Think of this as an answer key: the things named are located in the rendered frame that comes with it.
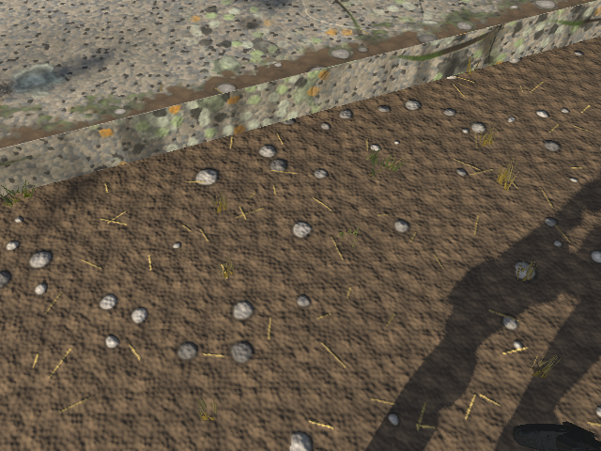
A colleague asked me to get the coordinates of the robot right hand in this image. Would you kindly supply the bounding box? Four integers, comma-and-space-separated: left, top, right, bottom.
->
513, 421, 601, 451

